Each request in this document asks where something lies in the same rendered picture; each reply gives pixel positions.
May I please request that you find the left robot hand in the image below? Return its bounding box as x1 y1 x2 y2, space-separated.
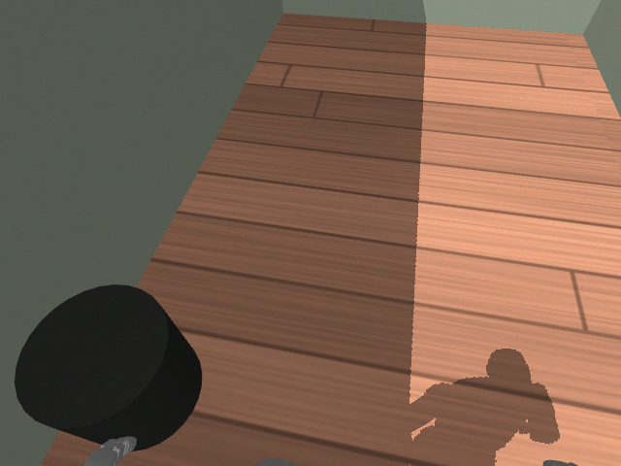
83 437 137 466

